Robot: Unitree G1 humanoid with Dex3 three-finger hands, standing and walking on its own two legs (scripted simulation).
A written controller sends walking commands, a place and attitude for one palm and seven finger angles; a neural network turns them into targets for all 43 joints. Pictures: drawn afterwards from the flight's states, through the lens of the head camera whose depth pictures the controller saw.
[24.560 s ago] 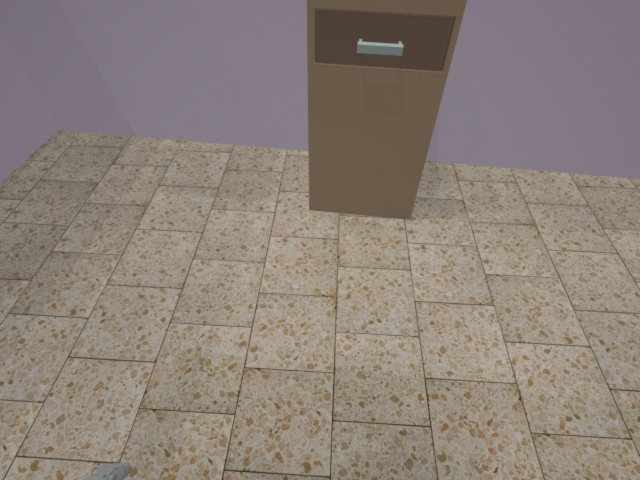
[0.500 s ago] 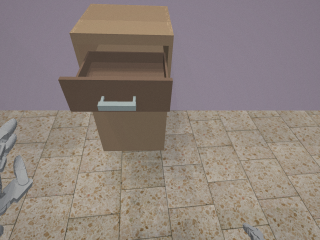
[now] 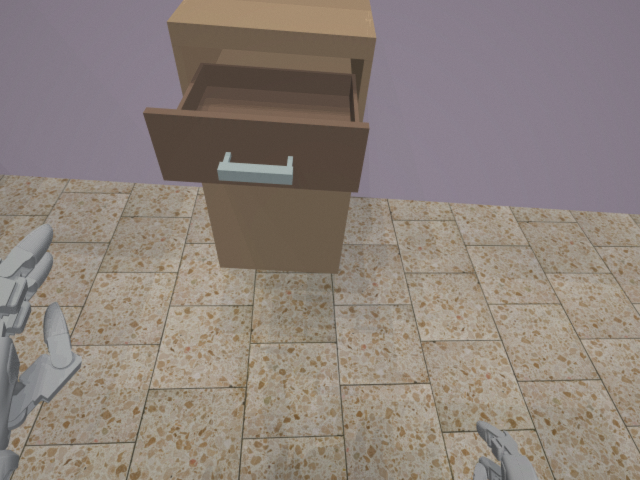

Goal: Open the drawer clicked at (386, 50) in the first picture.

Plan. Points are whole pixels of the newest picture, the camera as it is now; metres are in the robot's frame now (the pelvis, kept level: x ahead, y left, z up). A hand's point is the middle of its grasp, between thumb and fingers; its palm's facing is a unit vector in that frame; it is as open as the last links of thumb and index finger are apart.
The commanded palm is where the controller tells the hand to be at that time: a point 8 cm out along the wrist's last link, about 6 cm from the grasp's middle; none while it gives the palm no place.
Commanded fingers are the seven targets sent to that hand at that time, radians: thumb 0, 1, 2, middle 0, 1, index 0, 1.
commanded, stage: let the arm hang, fingers relaxed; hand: left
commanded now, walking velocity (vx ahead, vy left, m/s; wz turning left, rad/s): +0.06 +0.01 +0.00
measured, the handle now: (257, 166) +0.66 +0.16 +0.00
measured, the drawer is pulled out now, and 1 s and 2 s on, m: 0.28 0.28 0.28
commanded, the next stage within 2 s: look to check the result in 1.18 s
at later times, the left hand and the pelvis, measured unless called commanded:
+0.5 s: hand out of the picture +0.02 +0.20 -0.18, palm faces +0.03 -0.98 -0.19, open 7.0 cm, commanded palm none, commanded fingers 0.00 0.90 0.90 -0.20 -0.30 -0.20 -0.30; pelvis +0.00 +0.01 +0.00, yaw +3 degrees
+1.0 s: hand out of the picture +0.05 +0.21 -0.16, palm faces +0.02 -0.97 -0.24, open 7.4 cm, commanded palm none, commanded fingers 0.00 0.90 0.90 -0.20 -0.30 -0.20 -0.30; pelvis +0.02 +0.01 +0.01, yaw +2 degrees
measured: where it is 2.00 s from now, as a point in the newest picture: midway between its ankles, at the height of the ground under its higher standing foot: outside the picture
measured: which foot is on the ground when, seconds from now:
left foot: up 0.00-0.02, down 0.04-1.00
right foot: down 0.00-0.04, up 0.06-0.30, down 0.32-1.00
